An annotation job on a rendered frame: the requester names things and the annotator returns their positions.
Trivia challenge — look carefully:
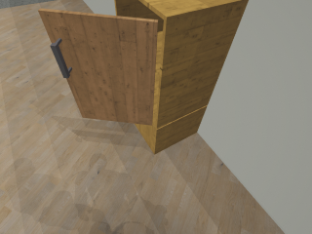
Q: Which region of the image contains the cupboard door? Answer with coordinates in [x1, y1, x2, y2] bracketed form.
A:
[38, 8, 158, 126]

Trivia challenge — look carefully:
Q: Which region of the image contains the handle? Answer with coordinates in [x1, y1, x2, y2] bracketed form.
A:
[50, 38, 72, 79]

